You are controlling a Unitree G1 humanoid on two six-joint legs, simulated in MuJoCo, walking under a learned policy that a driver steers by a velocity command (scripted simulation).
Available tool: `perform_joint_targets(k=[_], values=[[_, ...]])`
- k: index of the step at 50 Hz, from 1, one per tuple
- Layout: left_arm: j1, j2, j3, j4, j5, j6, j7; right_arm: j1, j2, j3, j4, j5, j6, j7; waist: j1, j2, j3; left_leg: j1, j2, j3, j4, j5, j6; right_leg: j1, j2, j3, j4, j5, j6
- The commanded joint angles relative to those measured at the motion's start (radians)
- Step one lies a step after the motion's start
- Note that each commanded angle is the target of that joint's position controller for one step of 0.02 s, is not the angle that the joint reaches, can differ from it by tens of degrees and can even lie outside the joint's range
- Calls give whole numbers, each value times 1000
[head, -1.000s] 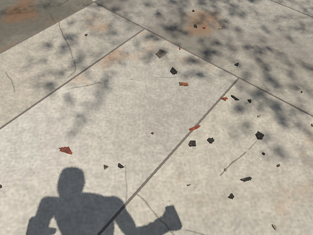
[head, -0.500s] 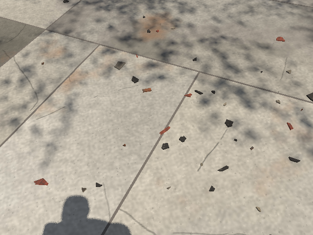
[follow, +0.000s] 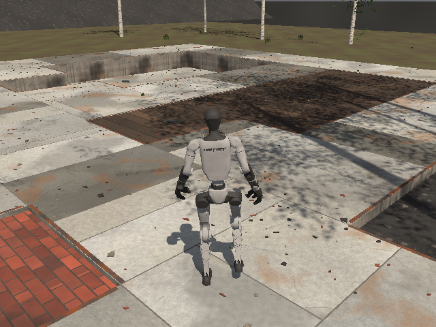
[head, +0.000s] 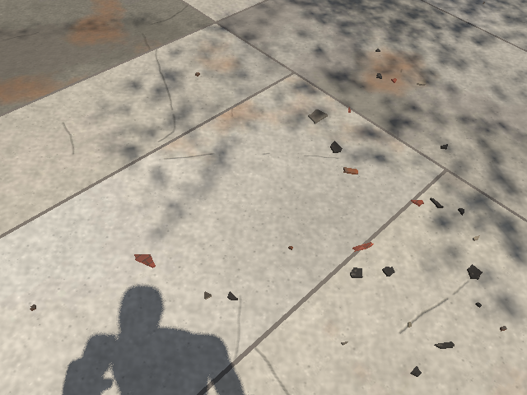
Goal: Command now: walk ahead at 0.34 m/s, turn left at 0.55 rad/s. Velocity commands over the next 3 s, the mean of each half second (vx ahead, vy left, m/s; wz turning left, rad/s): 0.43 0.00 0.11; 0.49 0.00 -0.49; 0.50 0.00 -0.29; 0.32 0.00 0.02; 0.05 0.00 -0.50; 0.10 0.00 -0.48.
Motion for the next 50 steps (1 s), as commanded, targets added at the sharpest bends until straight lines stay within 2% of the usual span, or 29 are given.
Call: perform_joint_targets(k=[1, 4, 7, 12, 14, 15, 16, 17, 18, 19, 20, 21, 22, 23, 25, 27, 31, 33, 36, 38, 40, 41, 42, 43, 44, 45, 46, 48, 50], values=[[-126, 86, 20, -82, 12, -46, -4, -8, -170, -39, -79, -8, -35, -19, -13, 133, 41, 167, 230, -318, -290, 62, 155, -278, -22, 51, -77, 195, 26], [-166, 53, 8, -95, 7, -50, -4, 39, -183, -45, -70, -3, -35, -29, -31, 133, 43, 144, 196, -257, -279, 157, 141, -242, 4, 49, -240, 300, 57], [-215, 32, -5, -109, -1, -56, -16, 61, -186, -47, -57, -1, -32, -33, -55, 170, 59, 95, 179, -218, -280, 167, 127, -173, 20, 33, -385, 375, 75], [-281, 27, -24, -134, -13, -72, -46, 109, -183, -46, -14, 3, -29, -26, -94, 180, 107, 154, 233, -184, -262, 256, 121, -154, 10, -4, -493, 379, 20], [-256, 46, -21, -132, -15, -76, -53, 103, -188, -48, -4, 4, -24, -27, -74, 194, 99, 209, 260, -169, -229, 386, 106, -129, 15, -18, -516, 324, -23], [-218, 63, -14, -125, -14, -75, -51, 90, -195, -49, -4, 0, -22, -29, -50, 204, 68, 235, 260, -149, -178, 568, 95, -77, 36, -36, -516, 287, -47], [-145, 88, -2, -109, -12, -72, -46, 81, -204, -51, -3, -4, -17, -31, -11, 214, 3, 258, 247, -121, -80, 803, 83, 19, 71, -65, -506, 254, -76], [0, 121, 16, -71, -11, -68, -38, 68, -200, -47, -2, -7, -10, -33, 67, 194, -98, 236, 206, -69, 103, 983, 58, 209, 108, -93, -522, 272, -113], [168, 152, 26, -40, -9, -60, -30, 78, -182, -35, -9, -19, -9, -38, 140, 145, -224, 56, 182, -57, 341, 868, 27, 513, 25, 20, -475, 279, -164], [293, 260, 51, -23, 0, -56, -27, 184, -74, -4, -47, -30, -25, -28, 85, -155, -388, -348, 7, -25, 790, 246, -63, 893, -257, 565, -515, 92, -358], [298, 173, 29, -6, -23, -61, -36, 131, -107, 0, -48, -17, -53, -22, 109, -190, -417, -514, -57, -126, 922, -227, -70, 940, -310, 863, -720, -84, -386], [221, 134, 17, -16, -23, -58, -28, 9, -164, -14, -79, 23, -74, -10, 118, -126, -230, -619, 10, -141, 964, -171, -53, 811, -289, 728, -745, -142, -333], [167, 114, 10, -35, -12, -52, -20, -67, -167, -8, -95, 25, -93, -4, 104, -25, -142, -604, 58, -120, 913, -96, -35, 660, -249, 605, -761, -89, -300], [123, 94, 1, -46, -4, -47, -16, -109, -159, -9, -103, 3, -103, -4, 71, 37, -65, -576, 89, -103, 826, -48, -36, 515, -208, 516, -780, 14, -286], [85, 69, -10, -66, 10, -45, -7, -85, -144, -13, -101, -21, -96, -2, 11, 0, -33, -480, 122, -99, 719, 9, -50, 368, -145, 426, -827, 134, -283], [85, 78, -7, -68, -4, -45, 3, -66, -116, -6, -103, -30, -82, -3, -10, -26, -19, -457, 126, -71, 632, 15, -83, 288, -126, 361, -850, 224, -298], [127, 118, 7, -61, -17, -43, 21, -221, -71, 14, -153, -35, -82, -6, 35, -13, 24, -401, 88, -35, 314, 258, -130, 180, -54, 245, -848, 278, -251], [180, 128, 11, -49, -23, -33, 27, -302, -59, 19, -169, -26, -89, 0, 74, -18, 15, -339, 46, -24, 185, 377, -143, 179, -43, 244, -823, 263, -224], [233, 125, 13, -35, -33, -16, 34, -345, -89, 6, -183, -8, -97, 9, 83, -33, -3, -303, 30, -65, 85, 394, -136, 266, -76, 320, -752, 206, -197], [233, 123, 14, -38, -28, -7, 37, -328, -119, -10, -182, -4, -101, 12, 61, -52, -14, -278, 33, -81, 55, 316, -111, 335, -105, 380, -681, 205, -174], [215, 104, 10, -49, -19, 0, 35, -215, -149, -31, -157, -4, -108, 8, -8, -63, -58, -117, 32, -55, 5, 247, -63, 331, -77, 386, -557, 269, -139], [217, 52, -9, -63, -7, -2, 28, -98, -186, -47, -146, -18, -112, 1, -67, -25, -167, 87, 121, -120, 16, 211, -9, 272, -21, 340, -355, 239, -106], [305, -31, -34, -91, -8, -10, 26, 22, -270, -67, -135, -41, -103, -5, -66, 198, -337, 443, 352, -449, 5, 87, 111, -2, 108, 207, -10, -24, -41], [352, -3, -39, -112, -31, -17, 25, 65, -256, -69, -104, -29, -90, 8, -46, 403, -378, 508, 464, -797, -109, -142, 188, -220, 101, 170, 209, -275, -21], [294, 90, -15, -96, -42, -11, 28, 11, -168, -47, -118, -23, -87, 8, -62, 247, -239, 401, 424, -699, -136, -234, 152, -283, 43, 194, 299, -190, -14], [209, 110, -8, -110, -33, -5, 28, -34, -132, -36, -121, -22, -80, 5, -66, 162, -138, 282, 381, -528, -139, -137, 119, -284, 9, 156, 305, -104, -8], [169, 99, -7, -122, -21, -1, 26, -77, -111, -28, -114, -26, -78, 5, -47, 124, -71, 173, 333, -410, -161, -5, 110, -258, -19, 145, 264, -44, -1], [158, 67, -4, -133, -23, 11, 17, -117, -94, -24, -99, -31, -82, 3, -12, 165, -15, 50, 278, -258, -217, 121, 98, -189, -62, 131, 194, 17, 6], [146, 29, -12, -144, -22, 24, 12, -120, -100, -30, -81, -23, -92, 3, -3, 159, -3, 19, 273, -172, -255, 205, 114, -182, -70, 110, 151, 45, 14]])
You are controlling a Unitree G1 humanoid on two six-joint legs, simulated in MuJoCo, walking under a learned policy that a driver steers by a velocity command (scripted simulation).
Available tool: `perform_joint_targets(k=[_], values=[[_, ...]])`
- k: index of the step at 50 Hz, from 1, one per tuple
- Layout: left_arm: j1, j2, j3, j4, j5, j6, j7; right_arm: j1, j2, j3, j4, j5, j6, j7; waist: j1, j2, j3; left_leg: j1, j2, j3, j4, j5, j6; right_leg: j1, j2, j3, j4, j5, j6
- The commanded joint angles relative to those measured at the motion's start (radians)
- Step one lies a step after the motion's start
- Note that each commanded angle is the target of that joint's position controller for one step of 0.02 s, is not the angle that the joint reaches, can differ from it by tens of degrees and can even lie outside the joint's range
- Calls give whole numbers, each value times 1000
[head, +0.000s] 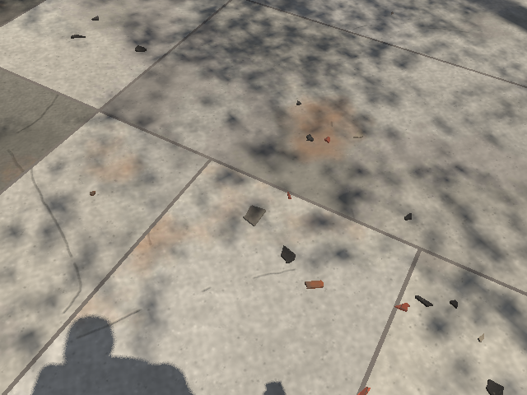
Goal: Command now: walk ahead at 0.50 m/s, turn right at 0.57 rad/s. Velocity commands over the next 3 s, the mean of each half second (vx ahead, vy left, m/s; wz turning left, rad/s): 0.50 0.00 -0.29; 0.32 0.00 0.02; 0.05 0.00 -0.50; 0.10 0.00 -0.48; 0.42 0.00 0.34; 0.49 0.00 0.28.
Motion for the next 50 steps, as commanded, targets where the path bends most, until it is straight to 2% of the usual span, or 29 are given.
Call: perform_joint_targets(k=[1, 3, 8, 12, 14, 15, 16, 17, 18, 19, 20, 21, 22, 23, 25, 27, 32, 35, 38, 40, 41, 42, 43, 44, 45, 46, 47, 48, 50], values=[[-27, 33, 11, -94, 6, 2, -6, 1, -127, -39, -31, 6, -22, -3, -8, 155, -1, 129, 277, -214, -254, 125, 169, -177, -77, 36, -50, 70, 15], [-68, 22, 6, -112, 13, 2, -10, 9, -150, -48, -11, 6, -22, -6, -13, 129, 6, 155, 287, -156, -268, 189, 180, -206, -83, 36, -143, 134, 24], [-205, 2, -7, -143, 11, -15, -42, 26, -192, -60, 27, 15, -4, -14, -58, 104, 33, 192, 264, 10, -271, 245, 143, -142, -63, -38, -422, 347, 3], [-292, 3, -9, -188, 11, -18, -57, 91, -220, -68, 73, 41, 15, -10, -71, 97, 58, 272, 302, 43, -234, 339, 129, -101, -33, -73, -537, 261, -49], [-255, 30, 5, -192, 18, -20, -54, 100, -245, -72, 95, 52, 26, -7, -19, 119, 23, 306, 314, 47, -138, 626, 126, 11, 24, -106, -581, 153, -93], [-154, 67, 26, -168, 21, -19, -49, 88, -253, -69, 103, 56, 33, -8, 54, 122, -38, 294, 296, 70, -7, 760, 110, 162, 56, -128, -629, 162, -119], [5, 119, 53, -120, 21, -17, -37, 90, -229, -55, 109, 54, 35, -10, 137, 110, -126, 191, 254, 101, 184, 756, 82, 417, 77, -134, -670, 239, -145], [176, 209, 77, -86, 29, -10, -15, 103, -158, -22, 86, 22, 29, -9, 189, -18, -271, -67, 190, 101, 522, 332, 39, 752, -135, 115, -627, 315, -205], [151, 262, 70, -96, 40, -18, -12, 225, -58, 10, 74, 26, 11, 3, 86, -196, -422, -371, 4, -46, 837, -434, -8, 947, -386, 610, -753, 144, -366], [144, 169, 51, -102, 35, -30, -18, 111, -184, -22, 83, 61, -2, 7, 160, -54, -384, -441, 26, -193, 919, -418, -4, 864, -376, 606, -831, 80, -337], [95, 135, 37, -84, 32, -39, -20, 35, -202, -32, 47, 79, -6, 8, 135, -60, -215, -504, 70, -167, 896, -330, 4, 736, -337, 420, -850, 132, -289], [36, 100, 26, -73, 28, -46, -22, 13, -182, -28, 48, 61, -4, 0, 92, -14, -139, -477, 118, -150, 830, -239, 3, 610, -287, 307, -872, 193, -252], [-18, 66, 18, -72, 31, -52, -24, 17, -175, -32, 55, 42, 4, -3, 57, -27, -88, -439, 144, -148, 781, -171, -5, 514, -248, 222, -906, 241, -231], [-49, 44, 13, -73, 40, -62, -25, 61, -162, -33, 72, 43, 19, -2, 23, -46, -79, -372, 162, -159, 767, -112, -11, 449, -227, 162, -947, 264, -220], [-70, 37, 17, -54, 43, -86, -24, 100, -120, -28, 91, 47, 46, -4, -5, -26, -63, -334, 164, -158, 751, -60, -27, 388, -220, 80, -1006, 331, -226], [-69, 47, 23, -28, 49, -98, -18, 67, -103, -27, 79, 45, 59, -8, -8, -5, -18, -381, 162, -174, 699, 3, -42, 368, -214, -1, -1038, 388, -217], [-49, 71, 29, 10, 47, -94, 2, -53, -73, -16, 40, 37, 50, 10, 30, 7, 33, -416, 138, -136, 409, 251, -41, 416, -179, -160, -1067, 421, -176], [23, 87, 29, 61, 29, -73, 9, -181, -31, 5, -17, 13, 37, 27, 67, 38, 82, -372, 100, -64, 226, 260, -23, 435, -185, -178, -1021, 642, -180], [58, 117, 32, 101, 8, -42, 12, -196, -51, 2, -34, 4, 23, 45, 51, -3, 40, -332, 65, -39, 132, 206, 8, 546, -210, -128, -916, 786, -171], [22, 145, 39, 107, 1, -31, 17, -106, -108, -19, -10, -3, 17, 43, -18, -32, -32, -211, 24, -34, 74, 178, 36, 592, -199, -91, -792, 888, -137], [2, 137, 35, 110, 1, -27, 18, -3, -146, -37, 23, -9, 12, 34, -80, -15, -97, -53, 9, -21, 0, 309, 61, 571, -154, -106, -658, 895, -102], [32, 96, 20, 99, 21, -34, 18, 81, -219, -54, 43, -23, 12, 19, -96, 47, -216, 203, 118, -94, 64, 749, 99, 439, -91, -127, -474, 679, -52], [156, -19, -18, 95, 37, -42, 5, 119, -265, -54, 40, -57, 25, 3, -54, 264, -392, 604, 421, -412, 155, 1148, 302, 81, 51, -116, -82, -76, 25], [179, 23, -10, 130, 11, -40, 4, 127, -199, -38, 24, -32, 36, 2, -85, 245, -550, 634, 490, -510, 131, 1179, 373, 34, 91, 70, 99, -414, 46], [96, 115, 20, 103, -19, -31, 6, 61, -190, -38, 7, -12, 48, -1, -92, 193, -445, 528, 435, -386, 85, 1005, 328, -33, 46, 86, 142, -393, 43], [33, 102, 22, 85, -21, -18, 16, -16, -155, -29, 4, -1, 54, -6, -59, 149, -319, 410, 381, -311, 41, 796, 278, -92, 3, 45, 104, -334, 44], [19, 81, 23, 91, -8, 3, 27, -72, -113, -18, 12, 6, 55, -8, -29, 120, -205, 262, 342, -251, -16, 642, 250, -88, -24, 24, 39, -281, 58], [43, 66, 26, 98, 0, 31, 36, -117, -93, -13, 16, 0, 55, -7, 11, 143, -157, 126, 313, -198, -70, 509, 226, -10, -47, 12, -20, -235, 68], [84, 25, 21, 96, 8, 71, 47, -177, -115, -25, 19, -20, 56, -5, 47, 182, -118, -37, 306, -140, -151, 353, 233, 101, -34, -37, -81, -175, 84]])
Over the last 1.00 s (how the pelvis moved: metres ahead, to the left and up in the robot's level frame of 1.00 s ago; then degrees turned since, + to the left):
0.55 0.01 0.00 -16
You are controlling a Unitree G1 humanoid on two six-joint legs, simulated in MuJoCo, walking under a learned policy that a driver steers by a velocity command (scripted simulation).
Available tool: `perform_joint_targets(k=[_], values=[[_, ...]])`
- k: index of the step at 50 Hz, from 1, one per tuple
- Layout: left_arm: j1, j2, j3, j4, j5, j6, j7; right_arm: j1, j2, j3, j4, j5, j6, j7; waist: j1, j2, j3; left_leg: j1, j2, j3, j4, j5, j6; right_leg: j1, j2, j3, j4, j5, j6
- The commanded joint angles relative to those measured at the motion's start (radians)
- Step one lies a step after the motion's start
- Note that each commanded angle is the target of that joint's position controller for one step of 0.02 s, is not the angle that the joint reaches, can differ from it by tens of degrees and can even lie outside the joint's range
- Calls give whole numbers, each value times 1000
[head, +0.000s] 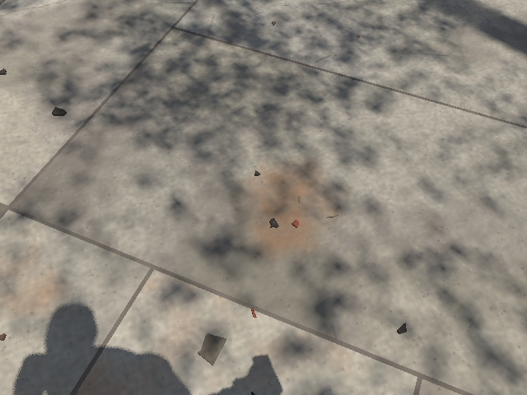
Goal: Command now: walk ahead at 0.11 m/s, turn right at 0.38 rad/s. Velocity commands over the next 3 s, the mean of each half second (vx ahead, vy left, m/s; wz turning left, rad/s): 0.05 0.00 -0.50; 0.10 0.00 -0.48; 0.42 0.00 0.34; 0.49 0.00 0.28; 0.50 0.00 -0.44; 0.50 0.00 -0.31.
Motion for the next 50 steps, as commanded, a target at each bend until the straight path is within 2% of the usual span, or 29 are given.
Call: perform_joint_targets(k=[1, 6, 9, 11, 12, 13, 14, 15, 16, 17, 18, 19, 21, 23, 26, 29, 32, 35, 37, 38, 39, 40, 41, 42, 43, 44, 46, 48, 50], values=[[127, 47, 20, -43, 10, 45, 20, -32, -143, -45, -37, -10, -4, -9, 28, 160, -158, 84, 277, -165, -220, 221, 213, 29, -40, -21, -52, 72, 20], [29, 69, 25, -102, 20, 53, 0, -62, -182, -61, -13, 5, 15, -39, 7, 151, -173, 102, 308, -94, -255, 27, 196, 71, -66, -48, -225, 225, -20], [0, 84, 33, -125, 21, 57, -15, -60, -198, -66, 6, 18, 32, -41, 3, 146, -160, 144, 329, -77, -230, -26, 170, 95, -59, -73, -311, 211, -48], [26, 79, 39, -121, 22, 56, -25, -78, -203, -69, 17, 35, 44, -40, 31, 135, -154, 154, 315, -44, -167, -60, 126, 164, -35, -109, -455, 267, -82], [55, 87, 46, -108, 27, 54, -25, -64, -186, -67, 29, 43, 51, -39, 41, 110, -151, 139, 283, -17, -102, -115, 85, 216, -7, -117, -538, 312, -110], [87, 122, 59, -102, 34, 51, -19, -17, -149, -61, 53, 44, 59, -35, 42, 10, -116, 78, 219, 39, 46, -203, 10, 263, -28, -30, -673, 412, -155], [91, 233, 81, -129, 31, 46, 2, 9, -96, -49, 41, 7, 64, -28, -1, -291, -83, -155, 73, 136, 374, -481, -104, 346, -270, 323, -776, 713, -264], [67, 283, 82, -159, 62, 23, -5, -91, -122, -58, -9, 5, 60, -38, 30, -280, -90, -255, -28, -45, 579, -597, -122, 249, -356, 497, -831, 686, -423], [36, 253, 77, -161, 69, -4, -13, -126, -148, -67, -13, 18, 61, -44, 31, -174, -98, -274, -11, -122, 657, -519, -104, 244, -309, 428, -849, 587, -400], [-13, 229, 72, -164, 52, -21, -10, -103, -156, -74, -2, 27, 62, -50, -1, -137, -92, -286, 4, -146, 658, -413, -88, 254, -258, 353, -841, 536, -336], [-57, 188, 62, -173, 32, -24, -6, -79, -161, -80, 25, 19, 62, -59, -17, -93, -107, -285, 16, -158, 650, -350, -86, 271, -224, 311, -823, 513, -286], [-78, 162, 51, -177, 20, -23, 0, -68, -166, -85, 32, 11, 60, -64, -25, -101, -115, -271, 12, -159, 655, -304, -93, 271, -207, 284, -812, 565, -271], [-57, 136, 39, -180, 25, -21, 11, -57, -151, -85, 34, 19, 51, -58, -27, -101, -160, -238, -7, -165, 662, -250, -103, 306, -184, 263, -794, 667, -275], [-33, 143, 42, -180, 24, -18, 17, -65, -133, -80, 32, 27, 46, -57, -16, -93, -171, -245, -16, -172, 581, -228, -114, 359, -175, 266, -781, 695, -278], [-20, 165, 51, -183, 19, -8, 25, -90, -118, -71, 25, 29, 42, -51, 3, -109, -162, -214, -25, -185, 422, -224, -132, 379, -167, 302, -774, 626, -282], [-38, 180, 56, -195, 23, 1, 21, -88, -126, -69, 28, 32, 37, -41, 12, -126, -146, -129, -37, -189, 317, -242, -138, 322, -158, 345, -772, 571, -295], [-65, 184, 58, -205, 23, 9, 11, -67, -140, -70, 32, 37, 26, -31, 12, -133, -150, -52, -52, -194, 239, -269, -130, 295, -150, 401, -752, 617, -300], [-98, 181, 55, -216, 15, 18, 8, -24, -151, -72, 39, 40, 12, -17, -4, -140, -167, 24, -63, -194, 110, -253, -112, 310, -133, 458, -710, 704, -283], [-135, 172, 50, -228, 2, 28, 14, 52, -160, -77, 61, 37, 4, -8, -53, -123, -174, 169, -50, -173, -112, -67, -85, 262, -79, 444, -659, 653, -226], [-114, 139, 41, -233, 5, 30, 16, 81, -207, -89, 67, 26, 7, -11, -44, -49, -192, 293, 65, -252, -152, 25, -44, 163, -23, 392, -576, 481, -175], [-51, 79, 26, -237, 13, 26, 12, 68, -280, -100, 57, 10, 18, -21, 16, 221, -202, 404, 270, -476, -168, 138, 70, -32, 135, 202, -374, 57, -114], [-58, 151, 48, -247, 13, 15, 10, 72, -268, -97, 52, -15, 17, -18, -8, 284, -163, 350, 386, -642, -219, 25, 212, -173, 147, 138, -184, -85, -78], [-56, 208, 64, -232, 14, 10, 6, 32, -218, -82, 29, -6, 11, -21, -3, 197, -123, 327, 362, -584, -240, -166, 207, -207, 78, 144, -76, 7, -68], [-60, 207, 69, -220, 14, 11, 1, 8, -184, -75, 25, 13, 8, -28, 0, 179, -94, 327, 295, -508, -255, -324, 155, -238, 57, 125, -48, 90, -59], [-61, 171, 61, -208, 22, 12, 1, 22, -168, -68, 27, 32, 4, -33, -14, 180, -77, 344, 246, -477, -266, -397, 128, -264, 56, 122, -29, 133, -43], [-69, 136, 50, -210, 26, 6, -4, 53, -163, -61, 40, 37, 0, -36, -31, 175, -62, 349, 236, -464, -280, -406, 131, -281, 55, 124, -18, 170, -32], [-91, 84, 30, -209, 22, -18, -13, 121, -165, -56, 68, 32, -10, -31, -54, 162, -43, 349, 207, -424, -318, -395, 140, -263, 53, 79, -92, 212, -25], [-152, 73, 20, -225, 29, -44, -17, 143, -185, -58, 74, 38, -16, -28, -72, 165, -25, 346, 197, -398, -332, -317, 151, -232, 13, 5, -227, 248, -13], [-199, 45, 6, -234, 27, -67, -21, 157, -212, -63, 74, 45, -17, -25, -89, 177, -22, 292, 175, -359, -325, -233, 148, -115, 15, -27, -392, 260, -6]])
Over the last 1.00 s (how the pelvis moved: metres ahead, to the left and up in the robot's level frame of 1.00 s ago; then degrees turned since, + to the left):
0.49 -0.06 -0.01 -7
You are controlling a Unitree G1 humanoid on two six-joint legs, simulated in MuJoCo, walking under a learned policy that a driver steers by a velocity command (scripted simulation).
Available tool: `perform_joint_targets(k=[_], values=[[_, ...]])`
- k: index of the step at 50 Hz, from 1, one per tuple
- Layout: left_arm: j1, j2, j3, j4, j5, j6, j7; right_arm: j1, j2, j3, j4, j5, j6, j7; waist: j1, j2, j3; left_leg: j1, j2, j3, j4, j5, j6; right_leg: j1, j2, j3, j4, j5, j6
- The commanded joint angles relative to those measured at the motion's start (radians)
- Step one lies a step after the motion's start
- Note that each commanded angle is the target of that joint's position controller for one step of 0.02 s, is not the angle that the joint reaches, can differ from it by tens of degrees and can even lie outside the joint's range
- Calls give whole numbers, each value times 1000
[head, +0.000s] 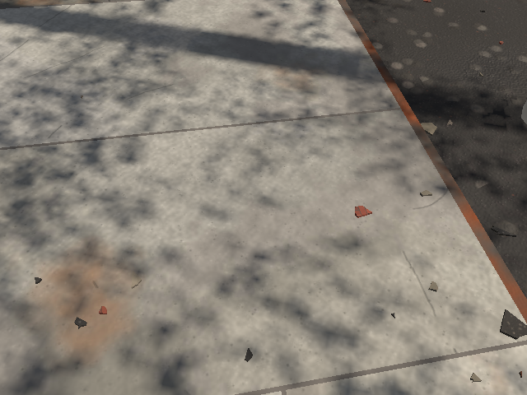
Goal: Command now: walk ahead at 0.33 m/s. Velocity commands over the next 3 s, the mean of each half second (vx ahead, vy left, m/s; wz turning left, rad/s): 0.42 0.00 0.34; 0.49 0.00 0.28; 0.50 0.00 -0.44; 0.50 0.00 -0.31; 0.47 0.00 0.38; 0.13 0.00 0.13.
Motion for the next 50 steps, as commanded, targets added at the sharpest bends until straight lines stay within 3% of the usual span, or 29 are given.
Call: perform_joint_targets(k=[1, 3, 5, 6, 7, 8, 9, 10, 11, 14, 16, 20, 23, 26, 28, 29, 30, 31, 32, 33, 34, 35, 36, 37, 38, 40, 43, 46, 50], values=[[-156, 18, -10, -107, -4, -57, -9, -23, -208, -41, -54, 9, -17, 3, -22, 188, 50, -4, 180, -222, -171, -85, 178, -10, 3, -62, -224, 12, 13], [-140, 40, -5, -100, -17, -69, -16, 11, -232, -47, -47, 15, -15, 11, -13, 189, 46, -47, 192, -242, -149, -95, 188, 95, 25, -78, -321, 12, 5], [-59, 58, 6, -70, -28, -77, -15, 5, -219, -41, -49, 26, -8, 14, 43, 173, 33, -120, 187, -264, -107, -116, 169, 272, 29, -77, -471, 143, -22], [-3, 74, 16, -50, -29, -77, -9, 11, -187, -31, -48, 23, -8, 15, 74, 155, 12, -176, 163, -259, -61, -111, 143, 396, 24, -73, -506, 159, -39], [96, 97, 27, -33, -28, -76, 4, -7, -128, -13, -56, 15, -14, 18, 130, 138, -34, -277, 114, -225, 48, -134, 96, 564, -44, -14, -511, 138, -62], [236, 163, 43, -17, -5, -72, 20, -37, -24, 17, -88, 0, -23, 23, 192, -47, -141, -457, 9, -109, 368, -232, 22, 778, -254, 226, -545, 8, -131], [280, 245, 65, 6, 12, -67, 8, -35, -56, 9, -136, 23, -40, 14, 177, -245, -141, -616, -27, -44, 596, -368, 7, 724, -431, 529, -651, -218, -253], [222, 154, 40, -5, 13, -79, -1, -24, -148, -17, -123, 38, -41, 10, 158, -161, -60, -654, 37, -108, 740, -326, 17, 643, -405, 514, -675, -323, -268], [163, 89, 20, -12, 4, -89, -5, -10, -163, -27, -111, 39, -37, 16, 128, -169, 8, -686, 52, -115, 783, -236, 26, 605, -346, 411, -693, -292, -233], [77, 35, 4, -6, 5, -100, -10, -25, -115, -26, -102, 21, -21, 23, 89, -117, 89, -666, 97, -101, 783, -49, 11, 494, -261, 156, -744, 37, -185], [81, 38, 8, 6, 13, -107, -8, -37, -78, -17, -116, 20, -14, 34, 82, -90, 77, -658, 97, -82, 773, 34, -7, 472, -244, 54, -754, 195, -193], [86, 69, 16, 28, 13, -105, -1, -125, -53, -3, -174, 12, -8, 50, 89, -55, 97, -622, 95, -44, 558, 181, -34, 430, -233, -88, -777, 306, -201], [117, 100, 25, 48, 1, -100, 6, -225, -39, 11, -226, 8, -9, 70, 117, -33, 126, -567, 86, 19, 412, 248, -15, 424, -246, -164, -785, 334, -194], [148, 122, 33, 70, -14, -86, 5, -278, -56, 9, -270, 12, -7, 88, 114, -25, 130, -543, 66, 54, 330, 199, 31, 508, -275, -210, -734, 454, -176], [147, 153, 40, 69, -16, -72, 8, -255, -90, -7, -287, 12, -3, 93, 76, -54, 72, -444, 5, 110, 316, 113, 75, 560, -280, -244, -610, 809, -157], [145, 171, 44, 67, -18, -62, 12, -186, -120, -24, -278, 13, 1, 91, 32, -73, 13, -341, -38, 138, 322, 63, 99, 570, -274, -259, -487, 985, -146], [137, 179, 44, 63, -20, -53, 15, -49, -165, -51, -248, 16, 6, 85, -48, -69, -69, -145, -82, 152, 291, 72, 132, 521, -254, -279, -298, 1054, -126], [146, 168, 35, 53, -15, -56, 20, 113, -227, -85, -208, 18, 18, 66, -130, -32, -150, 145, -78, 81, 262, 86, 170, 335, -218, -285, -41, 910, -87], [239, 22, -10, 2, 26, -73, 7, 143, -339, -105, -200, 22, 22, 46, -35, 253, -245, 512, 191, -419, 224, -39, 320, -109, -61, -258, 359, -15, -20], [199, 44, -21, -19, 4, -115, -4, 150, -313, -87, -244, 15, 6, 49, -54, 209, -440, 592, 331, -859, 20, -214, 430, -233, 47, 2, 541, -298, -17], [71, 121, 1, -54, -38, -135, -13, 123, -245, -67, -231, 3, -7, 56, -87, 122, -306, 511, 303, -737, -40, -197, 358, -329, -8, 55, 550, -207, -36], [39, 109, -7, -71, -41, -146, -11, 75, -221, -60, -227, 6, -17, 56, -49, 81, -175, 356, 262, -603, -45, -132, 322, -332, -49, 39, 472, -120, -54], [40, 102, -6, -60, -17, -149, -2, 0, -192, -50, -238, 5, -22, 54, 3, 19, -96, 193, 218, -496, -46, -21, 292, -277, -89, 34, 384, -60, -53], [79, 110, 1, -39, -4, -137, 1, -57, -147, -35, -251, -10, -25, 50, 48, 38, -74, 83, 190, -396, -60, 92, 273, -195, -127, 34, 323, -10, -51], [114, 107, 2, -25, -3, -121, -4, -84, -128, -28, -261, -20, -28, 48, 71, 64, -68, 12, 176, -352, -85, 157, 270, -135, -143, 29, 303, 19, -45], [143, 79, -4, -6, 2, -94, -5, -78, -128, -26, -237, -16, -42, 47, 81, 70, -57, -67, 169, -263, -119, 281, 278, -96, -153, 3, 255, 55, -21], [55, 53, -15, -31, 2, -75, -1, -37, -146, -26, -195, -17, -55, 39, 53, 72, 2, -85, 150, -151, -161, 322, 255, -169, -162, -8, 122, 212, 1], [-21, 38, -23, -41, -6, -85, -13, -22, -146, -20, -175, -20, -56, 31, 15, 68, 30, -56, 117, -56, -182, 273, 201, -168, -140, -23, -81, 427, -13], [-123, 22, -32, -74, -21, -95, -37, 30, -174, -25, -132, -18, -53, 28, -37, 57, 72, 55, 168, -15, -200, 248, 182, -187, -98, -34, -245, 497, -40]])
Over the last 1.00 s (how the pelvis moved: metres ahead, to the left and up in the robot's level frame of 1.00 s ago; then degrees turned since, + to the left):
0.07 -0.03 0.02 -30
